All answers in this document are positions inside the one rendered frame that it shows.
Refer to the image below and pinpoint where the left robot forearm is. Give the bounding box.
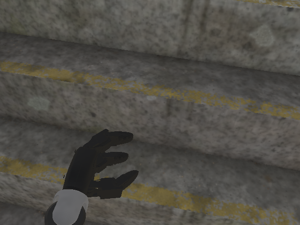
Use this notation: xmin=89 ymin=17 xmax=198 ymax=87
xmin=44 ymin=189 xmax=89 ymax=225

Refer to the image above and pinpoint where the left robot hand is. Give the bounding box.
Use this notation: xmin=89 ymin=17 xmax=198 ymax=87
xmin=63 ymin=128 xmax=139 ymax=200

